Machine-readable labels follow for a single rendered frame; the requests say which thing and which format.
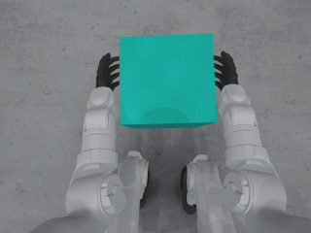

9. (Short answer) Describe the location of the carton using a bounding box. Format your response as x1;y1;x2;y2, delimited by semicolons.
119;33;218;129

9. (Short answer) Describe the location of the robot right hand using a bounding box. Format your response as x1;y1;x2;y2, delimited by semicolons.
213;51;238;91

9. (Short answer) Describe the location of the left robot upper arm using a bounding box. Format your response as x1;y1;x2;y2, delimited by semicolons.
29;172;126;233

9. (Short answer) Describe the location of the right robot upper arm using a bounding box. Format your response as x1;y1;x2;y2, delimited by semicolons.
221;168;311;233

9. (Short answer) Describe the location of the robot right forearm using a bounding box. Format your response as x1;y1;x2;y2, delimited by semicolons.
218;83;287;204

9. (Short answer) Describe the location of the robot left foot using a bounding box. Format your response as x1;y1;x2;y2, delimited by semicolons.
139;166;150;209

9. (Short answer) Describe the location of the robot left forearm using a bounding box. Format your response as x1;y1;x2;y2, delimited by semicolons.
65;86;119;211

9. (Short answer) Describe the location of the left robot thigh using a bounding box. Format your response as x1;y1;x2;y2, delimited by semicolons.
104;155;149;233

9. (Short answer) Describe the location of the robot left hand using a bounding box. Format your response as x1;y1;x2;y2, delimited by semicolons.
95;52;120;91

